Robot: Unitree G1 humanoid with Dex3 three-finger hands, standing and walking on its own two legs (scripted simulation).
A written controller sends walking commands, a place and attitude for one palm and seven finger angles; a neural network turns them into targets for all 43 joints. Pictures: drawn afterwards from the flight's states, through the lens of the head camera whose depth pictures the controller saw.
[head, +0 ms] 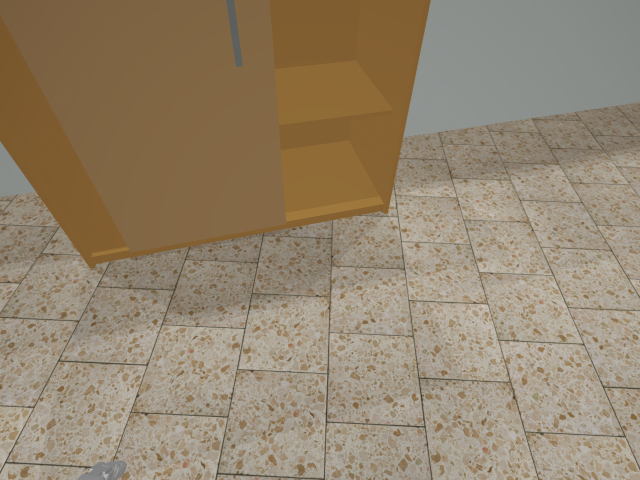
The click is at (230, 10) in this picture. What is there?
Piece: wardrobe's sliding door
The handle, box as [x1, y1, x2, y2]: [226, 0, 242, 66]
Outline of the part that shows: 226,0 236,66 242,65 234,4 233,0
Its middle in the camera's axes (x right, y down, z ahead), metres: -0.23 -0.60 +0.97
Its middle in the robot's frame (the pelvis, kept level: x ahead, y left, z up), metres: +1.13 +0.29 +0.15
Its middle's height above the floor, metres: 0.92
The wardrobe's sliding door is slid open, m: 0.46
